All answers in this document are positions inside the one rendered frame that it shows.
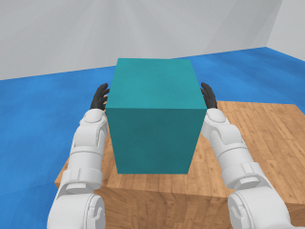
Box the right robot upper arm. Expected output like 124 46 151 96
228 186 305 229

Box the pedestal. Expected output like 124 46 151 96
54 95 305 229

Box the left robot forearm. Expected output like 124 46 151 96
47 109 109 229

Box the carton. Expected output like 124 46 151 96
105 57 208 175

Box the right robot forearm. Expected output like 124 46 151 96
200 108 291 222

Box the robot right hand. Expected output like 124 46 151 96
200 82 218 110

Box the left robot upper arm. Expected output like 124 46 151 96
48 193 106 229

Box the robot left hand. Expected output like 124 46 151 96
90 83 110 115

